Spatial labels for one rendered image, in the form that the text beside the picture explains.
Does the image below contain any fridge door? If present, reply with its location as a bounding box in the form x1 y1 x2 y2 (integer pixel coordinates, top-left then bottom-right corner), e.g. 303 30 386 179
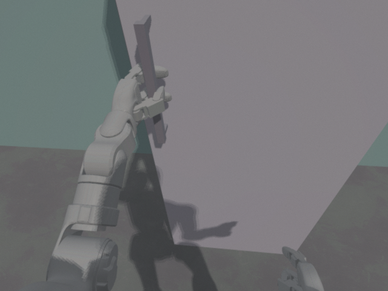
116 0 388 254

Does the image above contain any left robot forearm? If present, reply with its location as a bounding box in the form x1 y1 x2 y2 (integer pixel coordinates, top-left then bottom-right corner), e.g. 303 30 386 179
46 110 137 281

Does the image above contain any left robot hand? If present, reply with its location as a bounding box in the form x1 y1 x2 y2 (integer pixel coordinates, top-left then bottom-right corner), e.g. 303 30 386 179
111 63 172 126

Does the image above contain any right robot hand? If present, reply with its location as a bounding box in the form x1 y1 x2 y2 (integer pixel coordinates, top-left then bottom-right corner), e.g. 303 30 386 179
278 246 324 291

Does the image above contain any handle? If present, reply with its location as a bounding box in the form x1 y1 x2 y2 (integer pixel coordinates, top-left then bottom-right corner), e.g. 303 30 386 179
133 15 168 144

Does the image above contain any robot left upper arm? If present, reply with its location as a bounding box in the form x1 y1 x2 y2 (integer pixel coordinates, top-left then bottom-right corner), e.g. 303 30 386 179
18 235 118 291

